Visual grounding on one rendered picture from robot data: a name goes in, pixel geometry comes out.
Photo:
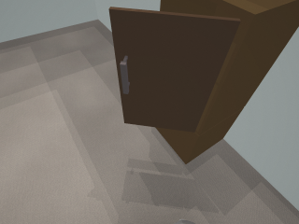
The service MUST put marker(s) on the cupboard door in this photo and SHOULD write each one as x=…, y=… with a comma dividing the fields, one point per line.
x=174, y=60

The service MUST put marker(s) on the handle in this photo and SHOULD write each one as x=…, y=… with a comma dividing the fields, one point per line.
x=124, y=75

